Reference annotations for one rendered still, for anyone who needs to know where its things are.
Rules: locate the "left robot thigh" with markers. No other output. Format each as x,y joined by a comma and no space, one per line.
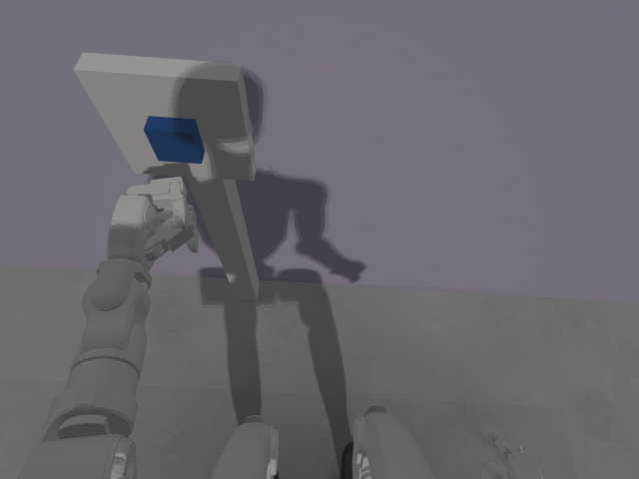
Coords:
250,453

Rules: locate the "panel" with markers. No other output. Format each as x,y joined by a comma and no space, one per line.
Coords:
126,90

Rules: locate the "button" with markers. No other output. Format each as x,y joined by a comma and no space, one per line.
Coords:
175,139

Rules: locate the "robot right hand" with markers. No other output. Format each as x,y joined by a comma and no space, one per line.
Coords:
509,453

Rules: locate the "left robot upper arm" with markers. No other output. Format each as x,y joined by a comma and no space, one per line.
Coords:
111,456

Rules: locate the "right robot shin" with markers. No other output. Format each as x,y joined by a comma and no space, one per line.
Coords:
358,473

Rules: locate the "robot left hand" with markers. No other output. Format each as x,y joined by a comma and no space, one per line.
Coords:
134,221

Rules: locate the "left robot forearm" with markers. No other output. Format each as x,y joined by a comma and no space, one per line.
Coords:
99,395

